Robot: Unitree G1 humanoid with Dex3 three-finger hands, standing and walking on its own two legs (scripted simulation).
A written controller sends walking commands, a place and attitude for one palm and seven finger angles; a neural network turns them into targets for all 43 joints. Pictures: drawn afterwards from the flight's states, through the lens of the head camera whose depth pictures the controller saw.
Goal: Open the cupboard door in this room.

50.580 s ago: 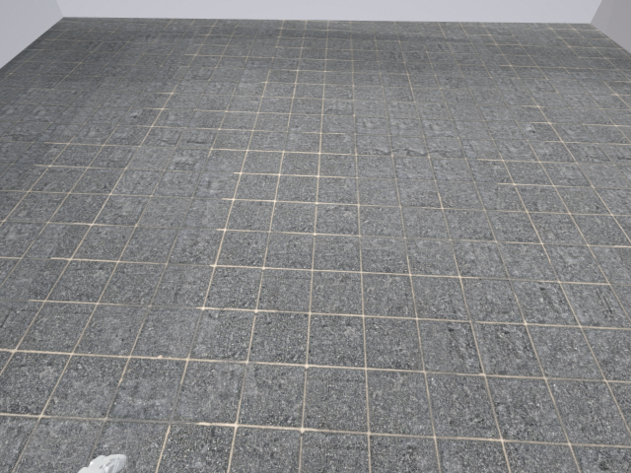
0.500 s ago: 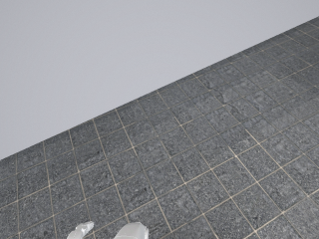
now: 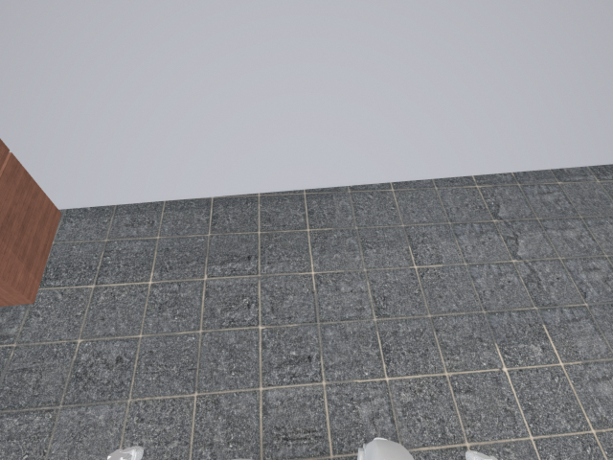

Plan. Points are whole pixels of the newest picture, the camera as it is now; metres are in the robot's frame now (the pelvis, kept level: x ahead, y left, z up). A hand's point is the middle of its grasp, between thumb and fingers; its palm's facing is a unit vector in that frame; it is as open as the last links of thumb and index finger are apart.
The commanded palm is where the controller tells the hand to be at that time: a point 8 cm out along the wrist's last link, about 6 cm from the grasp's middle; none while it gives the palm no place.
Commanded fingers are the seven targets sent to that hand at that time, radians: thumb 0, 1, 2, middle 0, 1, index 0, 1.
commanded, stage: turn to face it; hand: left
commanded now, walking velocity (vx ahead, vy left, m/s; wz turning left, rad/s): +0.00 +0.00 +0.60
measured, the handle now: out of the picture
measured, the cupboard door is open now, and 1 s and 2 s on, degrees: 49 49 49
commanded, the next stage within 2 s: take the last steps up to it in 1.52 s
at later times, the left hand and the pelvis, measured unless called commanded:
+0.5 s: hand out of the picture +0.01 +0.15 -0.16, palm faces +0.36 -0.90 -0.24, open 7.3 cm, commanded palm none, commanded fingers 0.00 0.90 0.90 -0.20 -0.30 -0.20 -0.30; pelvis +0.03 -0.05 +0.00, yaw +20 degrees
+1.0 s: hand out of the picture +0.04 +0.21 -0.15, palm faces +0.56 -0.79 -0.25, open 7.4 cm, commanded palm none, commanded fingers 0.00 0.90 0.90 -0.20 -0.30 -0.20 -0.30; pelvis +0.05 -0.04 +0.00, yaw +35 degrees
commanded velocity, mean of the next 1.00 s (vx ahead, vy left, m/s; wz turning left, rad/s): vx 0.00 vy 0.00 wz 0.60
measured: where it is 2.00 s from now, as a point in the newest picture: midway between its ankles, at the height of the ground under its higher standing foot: outside the picture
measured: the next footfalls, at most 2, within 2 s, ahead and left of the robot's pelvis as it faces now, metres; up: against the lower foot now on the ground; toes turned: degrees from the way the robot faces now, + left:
right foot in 0.16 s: +0.05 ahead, -0.15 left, +0.00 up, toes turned +3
left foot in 0.58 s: +0.03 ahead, +0.08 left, +0.00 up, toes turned +28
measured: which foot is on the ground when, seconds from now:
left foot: down 0.00-0.16, up 0.18-0.56, down 0.58-1.00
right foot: up 0.00-0.14, down 0.16-0.58, up 0.60-1.00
